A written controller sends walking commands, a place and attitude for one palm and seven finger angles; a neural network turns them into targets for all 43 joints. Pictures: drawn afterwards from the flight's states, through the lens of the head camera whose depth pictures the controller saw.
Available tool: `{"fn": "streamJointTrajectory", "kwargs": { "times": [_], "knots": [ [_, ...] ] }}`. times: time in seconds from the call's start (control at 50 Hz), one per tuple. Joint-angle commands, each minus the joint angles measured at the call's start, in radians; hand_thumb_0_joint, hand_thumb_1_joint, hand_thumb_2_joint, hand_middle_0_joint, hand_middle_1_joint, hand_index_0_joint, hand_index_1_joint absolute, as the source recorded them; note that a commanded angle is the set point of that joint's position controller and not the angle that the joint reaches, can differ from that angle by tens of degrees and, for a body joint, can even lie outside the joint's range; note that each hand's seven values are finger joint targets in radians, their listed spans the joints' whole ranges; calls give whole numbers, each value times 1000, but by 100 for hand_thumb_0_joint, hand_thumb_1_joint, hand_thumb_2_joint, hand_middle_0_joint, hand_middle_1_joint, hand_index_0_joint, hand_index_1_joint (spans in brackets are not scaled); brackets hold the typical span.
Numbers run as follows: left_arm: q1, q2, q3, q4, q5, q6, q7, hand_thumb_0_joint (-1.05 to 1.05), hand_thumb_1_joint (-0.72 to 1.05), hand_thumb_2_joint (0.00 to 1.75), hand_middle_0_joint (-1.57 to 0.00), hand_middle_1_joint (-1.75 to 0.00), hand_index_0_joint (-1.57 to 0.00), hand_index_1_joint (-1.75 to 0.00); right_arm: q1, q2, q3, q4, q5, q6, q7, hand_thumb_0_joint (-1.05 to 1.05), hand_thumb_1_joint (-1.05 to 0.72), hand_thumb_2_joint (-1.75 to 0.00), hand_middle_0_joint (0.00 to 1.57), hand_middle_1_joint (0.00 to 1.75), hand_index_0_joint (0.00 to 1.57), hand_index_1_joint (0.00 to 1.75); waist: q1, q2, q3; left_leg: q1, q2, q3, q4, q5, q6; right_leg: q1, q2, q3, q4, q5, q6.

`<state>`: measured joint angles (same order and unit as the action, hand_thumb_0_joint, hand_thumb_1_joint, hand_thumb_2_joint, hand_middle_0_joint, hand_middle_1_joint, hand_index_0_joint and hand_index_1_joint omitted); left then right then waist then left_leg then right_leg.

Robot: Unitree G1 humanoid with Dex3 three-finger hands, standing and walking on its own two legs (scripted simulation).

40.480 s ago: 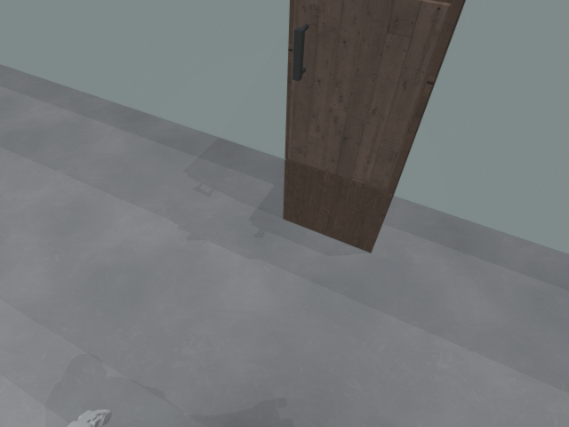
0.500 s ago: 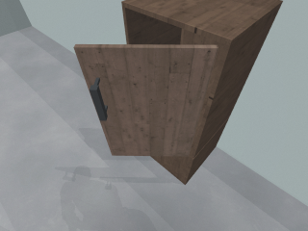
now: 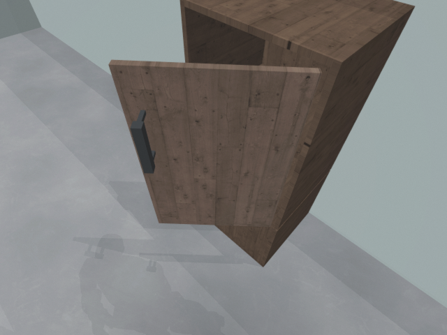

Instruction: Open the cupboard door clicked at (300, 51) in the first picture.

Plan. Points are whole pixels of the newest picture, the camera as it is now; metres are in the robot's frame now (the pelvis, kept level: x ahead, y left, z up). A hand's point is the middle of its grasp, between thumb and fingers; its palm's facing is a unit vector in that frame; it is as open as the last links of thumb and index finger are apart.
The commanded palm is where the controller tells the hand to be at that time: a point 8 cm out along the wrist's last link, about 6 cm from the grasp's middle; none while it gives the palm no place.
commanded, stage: look again from close up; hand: left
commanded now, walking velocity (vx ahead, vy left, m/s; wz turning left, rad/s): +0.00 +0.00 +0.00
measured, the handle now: (145, 142) +0.49 +0.21 +0.05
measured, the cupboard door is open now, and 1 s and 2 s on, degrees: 41 41 41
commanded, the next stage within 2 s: raise the hand with hooked fingers in 0.26 s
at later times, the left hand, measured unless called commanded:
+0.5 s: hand (123, 334) +0.14 +0.18 -0.08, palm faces +0.25 -0.96 -0.16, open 7.5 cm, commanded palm +0.10 +0.23 -0.06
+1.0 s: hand (119, 316) +0.15 +0.18 -0.02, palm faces +0.05 -1.00 -0.07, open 9.9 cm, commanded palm +0.13 +0.25 -0.02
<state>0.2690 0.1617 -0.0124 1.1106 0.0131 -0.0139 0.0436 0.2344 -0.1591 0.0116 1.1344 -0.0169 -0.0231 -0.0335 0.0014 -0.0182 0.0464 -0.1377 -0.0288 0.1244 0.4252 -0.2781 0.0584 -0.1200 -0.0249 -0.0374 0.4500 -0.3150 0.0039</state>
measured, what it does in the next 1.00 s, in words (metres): lowers itself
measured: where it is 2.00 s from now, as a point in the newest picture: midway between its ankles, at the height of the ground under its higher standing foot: outside the picture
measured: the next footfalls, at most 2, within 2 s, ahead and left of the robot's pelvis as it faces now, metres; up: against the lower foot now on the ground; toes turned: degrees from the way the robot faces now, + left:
none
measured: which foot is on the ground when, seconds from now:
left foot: down 0.00-1.00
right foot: down 0.00-1.00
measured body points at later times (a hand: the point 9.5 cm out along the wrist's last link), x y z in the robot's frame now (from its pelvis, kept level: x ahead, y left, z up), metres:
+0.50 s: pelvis -0.01 -0.01 -0.01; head +0.01 -0.01 +0.44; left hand +0.12 +0.23 -0.06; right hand +0.06 -0.25 -0.14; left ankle -0.03 +0.08 -0.74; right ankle -0.05 -0.12 -0.74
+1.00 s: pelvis -0.06 -0.05 -0.07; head -0.01 -0.04 +0.37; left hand +0.15 +0.24 -0.01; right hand +0.15 -0.26 -0.15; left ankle -0.03 +0.08 -0.74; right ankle -0.05 -0.12 -0.74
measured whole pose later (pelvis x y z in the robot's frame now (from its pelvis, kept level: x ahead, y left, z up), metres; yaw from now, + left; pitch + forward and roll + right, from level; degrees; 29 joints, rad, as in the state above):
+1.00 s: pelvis -0.06 -0.05 -0.07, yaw +5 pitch +11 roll -2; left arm 0.23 0.30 0.23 0.17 -0.31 -0.42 -0.39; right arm 0.20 -0.23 0.03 0.58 0.03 -0.23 -0.08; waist 0.02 0.02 -0.09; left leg -0.81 0.04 -0.02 1.06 -0.44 -0.01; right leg -0.71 0.02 -0.16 1.02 -0.50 -0.08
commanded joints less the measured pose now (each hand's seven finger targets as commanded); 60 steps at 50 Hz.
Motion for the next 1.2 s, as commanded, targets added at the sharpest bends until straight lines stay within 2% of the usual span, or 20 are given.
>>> {"fn": "streamJointTrajectory", "kwargs": {
  "times": [0.0,0.32,0.34,0.36,0.38,0.4,0.42,0.44,0.46,0.54,0.58,0.6,0.64,0.7,0.74,0.82,0.9,1.0,1.1,1.18],
  "knots": [
    [63,106,20,-27,1,-8,2,0,90,90,-20,-30,-20,-30,56,-104,-14,-20,5,-15,-3,0,-90,-90,20,30,20,30,3,17,17,18,149,-137,-80,290,-4,-54,-88,72,-64,249,-38],
    [54,118,21,-26,0,-11,0,0,90,90,-20,-30,-20,-30,46,-116,-17,-14,5,-16,-2,0,-90,-90,20,30,20,30,4,17,5,21,150,-139,-90,278,-7,-48,-95,81,-78,256,-41],
    [109,98,11,-2,15,-28,36,0,90,90,-20,-30,-20,-30,18,-139,-19,-79,16,-17,8,0,-90,-90,20,30,20,30,6,26,16,-30,172,-126,101,541,-37,-90,-119,95,-50,492,-15],
    [-589,360,176,-1531,-180,-221,32,0,88,89,-20,-32,-20,-32,74,-289,-56,-420,66,-154,-28,0,-90,-90,20,30,20,30,-88,177,-506,277,64,-179,28,679,-65,-46,-11,4,46,526,-32],
    [-158,294,155,-1296,-101,-179,66,0,85,88,-20,-33,-20,-33,-13,-208,-26,-379,48,-251,-55,0,-90,-90,20,30,20,30,2,328,-510,383,137,-181,-14,815,-59,-135,15,1,131,214,-43],
    [114,90,40,-1132,-122,-51,84,0,83,87,-21,-34,-21,-34,-3,-153,-36,-378,59,-272,-39,0,-90,-90,20,30,20,30,-14,275,-349,229,119,-177,-21,750,-91,-207,8,-32,171,52,-26],
    [79,0,20,-1088,-161,-47,64,0,81,86,-21,-36,-21,-36,18,-169,-49,-354,61,-266,-35,0,-90,-90,20,30,20,30,-42,92,-164,105,119,-174,-8,622,-84,-255,11,-43,135,52,-17],
    [-10,49,67,-1103,-171,-100,40,0,78,85,-21,-37,-21,-37,-12,-211,-69,-414,53,-271,-25,0,-90,-90,20,30,20,30,-55,30,-56,-6,101,-186,49,455,-67,-305,15,-55,91,62,-17],
    [-23,111,144,-1068,-174,-164,10,0,76,84,-21,-39,-21,-39,-10,-239,-82,-438,34,-270,-19,0,-90,-90,20,30,20,30,-67,-39,-65,-83,75,-181,114,317,-62,-343,20,-66,77,104,-20],
    [303,15,190,-822,-234,-453,-205,0,67,80,-22,-45,-22,-45,-91,-216,-97,-554,15,-253,21,0,-90,-90,20,30,20,30,47,-199,-145,-392,32,-131,330,192,-74,-471,33,-75,315,163,-30],
    [271,73,234,-821,-269,-600,-349,0,62,78,-22,-48,-22,-48,-121,-225,-108,-611,23,-256,41,0,-90,-90,20,30,20,30,56,-136,-206,-514,15,-116,430,103,-77,-517,20,-31,406,139,-39],
    [268,148,308,-780,-277,-617,-394,0,60,77,-22,-50,-22,-50,-111,-230,-114,-635,34,-250,46,0,-90,-90,20,30,20,30,72,-64,-231,-538,8,-104,460,101,-73,-502,10,2,426,146,-46],
    [183,192,328,-912,-323,-568,-444,0,55,75,-22,-53,-22,-53,-146,-240,-107,-728,49,-237,35,0,-90,-90,20,30,20,30,75,-11,-330,-562,-8,-74,484,35,-56,-479,6,46,414,47,-35],
    [-22,257,367,-1098,-363,-506,-419,0,48,72,-23,-57,-23,-57,-117,-227,-93,-774,59,-226,1,0,-90,-90,20,30,20,30,28,2,-356,-603,2,-87,523,-57,-39,-504,2,127,351,-132,-9],
    [-129,257,348,-1257,-351,-538,-377,0,43,70,-23,-60,-23,-60,-75,-207,-87,-763,55,-233,-14,0,-90,-90,20,30,20,30,-2,90,-373,-554,22,-101,535,-57,-29,-510,-1,153,322,-162,-8],
    [-247,257,270,-1312,-316,-583,-365,0,34,66,-24,-66,-24,-66,-38,-212,-64,-704,47,-258,-42,0,-90,-90,20,30,20,30,-69,101,-333,-537,46,-135,559,-40,-18,-567,19,132,337,-109,-14],
    [-195,298,293,-1133,-336,-493,-432,0,25,62,-25,-72,-25,-72,-40,-230,-47,-679,62,-270,-58,0,-90,-90,20,30,20,30,-55,89,-267,-572,45,-148,529,-73,-19,-545,21,134,293,-169,-12],
    [-92,354,425,-1056,-383,-358,-445,0,13,57,-25,-80,-25,-80,-52,-217,-42,-694,63,-258,-61,0,-90,-90,20,30,20,30,19,19,-359,-531,38,-150,468,25,-27,-369,-2,133,265,-18,8],
    [-83,329,442,-1080,-397,-396,-426,0,1,52,-26,-87,-26,-87,-41,-215,-46,-684,54,-267,-44,0,-90,-90,20,30,20,30,29,4,-352,-495,35,-151,420,93,-31,-337,2,96,284,138,15],
    [-108,297,390,-1077,-381,-435,-438,0,-8,48,-27,-93,-27,-93,-18,-229,-54,-673,58,-279,-38,0,-90,-90,20,30,20,30,-2,14,-323,-438,34,-139,389,82,-24,-402,19,53,276,95,5]
  ]
}}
